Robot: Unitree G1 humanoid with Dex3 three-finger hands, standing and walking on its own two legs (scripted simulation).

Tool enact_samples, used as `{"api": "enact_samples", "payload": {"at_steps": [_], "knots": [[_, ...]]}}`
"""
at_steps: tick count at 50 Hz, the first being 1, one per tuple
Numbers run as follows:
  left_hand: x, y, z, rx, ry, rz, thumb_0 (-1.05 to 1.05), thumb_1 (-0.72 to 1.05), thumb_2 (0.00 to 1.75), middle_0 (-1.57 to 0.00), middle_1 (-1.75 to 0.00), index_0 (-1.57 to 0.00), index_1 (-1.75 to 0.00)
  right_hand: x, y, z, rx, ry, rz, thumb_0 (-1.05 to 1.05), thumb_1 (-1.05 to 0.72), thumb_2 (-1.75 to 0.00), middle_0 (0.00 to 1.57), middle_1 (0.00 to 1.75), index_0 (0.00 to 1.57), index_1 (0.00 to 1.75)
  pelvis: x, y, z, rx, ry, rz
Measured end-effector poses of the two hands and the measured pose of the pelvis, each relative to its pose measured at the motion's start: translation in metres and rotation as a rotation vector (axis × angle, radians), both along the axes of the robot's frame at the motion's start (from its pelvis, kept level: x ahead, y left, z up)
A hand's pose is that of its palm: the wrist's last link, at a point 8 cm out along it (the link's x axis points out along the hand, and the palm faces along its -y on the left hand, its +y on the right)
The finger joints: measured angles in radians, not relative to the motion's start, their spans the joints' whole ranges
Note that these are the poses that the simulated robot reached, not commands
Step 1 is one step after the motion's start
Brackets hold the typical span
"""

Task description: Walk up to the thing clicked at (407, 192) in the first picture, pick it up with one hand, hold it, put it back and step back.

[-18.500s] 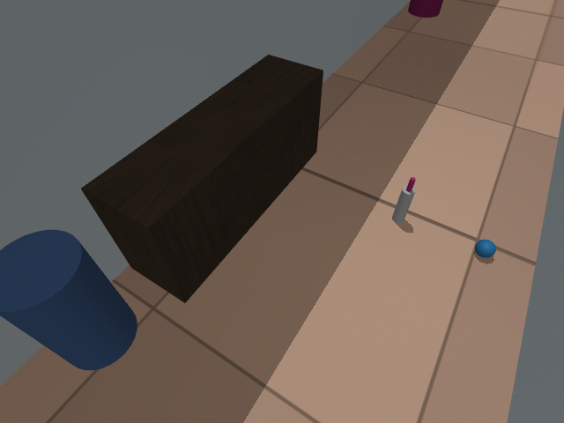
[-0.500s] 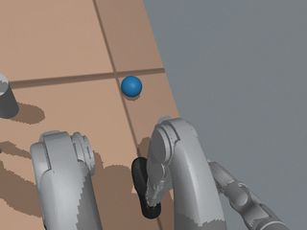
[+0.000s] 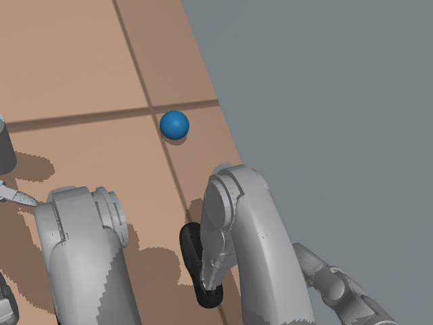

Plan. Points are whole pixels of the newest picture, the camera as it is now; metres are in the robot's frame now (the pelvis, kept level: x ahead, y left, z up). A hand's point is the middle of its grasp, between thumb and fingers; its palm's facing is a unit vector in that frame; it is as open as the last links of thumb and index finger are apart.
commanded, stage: close in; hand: left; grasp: from the side
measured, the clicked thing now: out of the picture +0.43 +0.28 -0.15
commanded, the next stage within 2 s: rest palm in 0.10 s
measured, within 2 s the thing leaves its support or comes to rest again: leaves its support in 1.82 s
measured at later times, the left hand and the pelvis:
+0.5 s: hand (0, 149) +0.41 +0.26 -0.15, palm faces +0.24 -0.97 +0.02, open 17.3 cm; pelvis +0.00 +0.00 +0.00, yaw +0 degrees
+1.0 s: hand out of the picture +0.42 +0.26 -0.15, palm faces +0.25 -0.97 +0.01, open 12.7 cm; pelvis +0.00 +0.00 +0.00, yaw -1 degrees
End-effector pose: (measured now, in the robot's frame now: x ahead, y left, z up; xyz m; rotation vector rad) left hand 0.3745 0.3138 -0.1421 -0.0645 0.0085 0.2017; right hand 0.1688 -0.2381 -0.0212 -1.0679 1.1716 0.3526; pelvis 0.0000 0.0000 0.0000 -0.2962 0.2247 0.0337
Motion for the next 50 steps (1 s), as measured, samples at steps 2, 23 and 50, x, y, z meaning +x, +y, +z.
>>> {"api": "enact_samples", "payload": {"at_steps": [2,23,50], "knots": [[-0.001,-0.001,-0.001,0.014,0.001,-0.005,-0.02,-0.61,0.01,-0.05,-0.07,-0.08,-0.04,-0.001,-0.001,-0.001,-0.001,0.011,-0.001,0.0,-0.91,-0.89,0.2,0.3,0.2,0.3,0.0,-0.001,0.0,0.001,0.001,0.0],[0.003,-0.009,-0.003,0.034,0.014,0.038,-0.02,-0.58,0.07,-0.07,-0.07,-0.08,-0.05,0.019,-0.003,-0.009,0.013,0.019,0.01,0.0,-0.91,-0.89,0.2,0.3,0.2,0.3,0.005,-0.005,0.001,0.013,0.027,-0.002],[0.013,-0.004,-0.005,0.048,0.014,0.051,-0.01,-0.08,0.38,-0.41,-0.38,-0.41,-0.36,0.002,-0.003,-0.004,-0.02,0.064,-0.013,0.0,-0.89,-0.89,0.2,0.3,0.2,0.3,0.002,-0.001,0.003,-0.005,0.019,-0.009]]}}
